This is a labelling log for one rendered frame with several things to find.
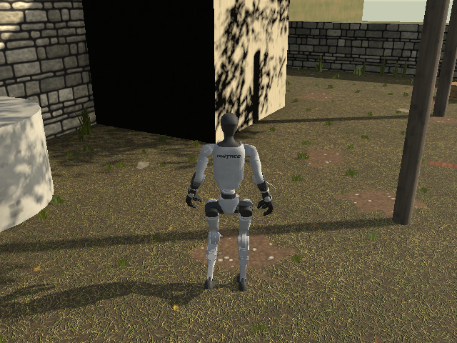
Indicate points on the right robot upper arm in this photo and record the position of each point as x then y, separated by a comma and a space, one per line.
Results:
255, 163

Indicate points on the humanoid robot head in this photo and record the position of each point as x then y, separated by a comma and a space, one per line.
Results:
229, 123

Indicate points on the left robot upper arm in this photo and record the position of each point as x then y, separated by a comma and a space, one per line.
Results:
202, 162

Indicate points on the left robot forearm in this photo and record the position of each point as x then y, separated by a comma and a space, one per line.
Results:
194, 186

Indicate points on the left robot foot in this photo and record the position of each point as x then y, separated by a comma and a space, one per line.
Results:
209, 284

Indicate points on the robot left hand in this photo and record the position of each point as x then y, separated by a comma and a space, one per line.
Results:
195, 198

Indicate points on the right robot forearm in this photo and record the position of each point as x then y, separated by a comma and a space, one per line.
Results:
264, 190

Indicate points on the robot right hand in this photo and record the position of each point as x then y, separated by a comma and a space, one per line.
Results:
265, 205

